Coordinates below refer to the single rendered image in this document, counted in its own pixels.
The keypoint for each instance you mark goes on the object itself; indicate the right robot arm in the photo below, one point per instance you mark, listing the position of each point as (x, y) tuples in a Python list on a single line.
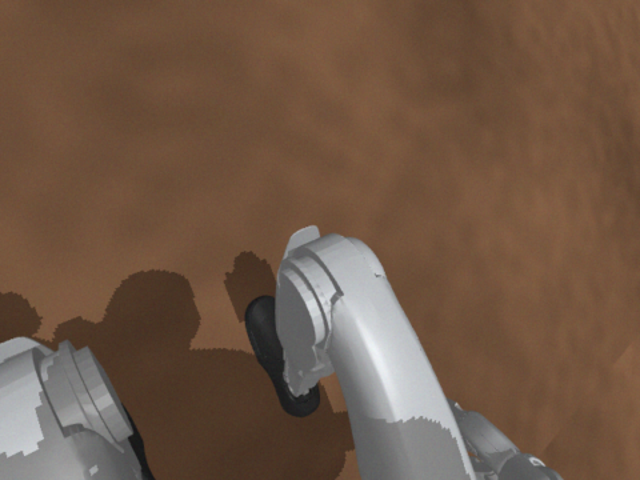
[(526, 466)]

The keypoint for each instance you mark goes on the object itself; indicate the right robot foot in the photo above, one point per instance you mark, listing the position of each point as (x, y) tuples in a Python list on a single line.
[(261, 329)]

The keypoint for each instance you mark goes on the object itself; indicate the right robot hand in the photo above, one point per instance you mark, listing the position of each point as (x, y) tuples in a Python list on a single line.
[(486, 441)]

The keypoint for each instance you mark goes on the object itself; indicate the left robot foot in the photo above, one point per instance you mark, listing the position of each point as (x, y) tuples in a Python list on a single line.
[(137, 444)]

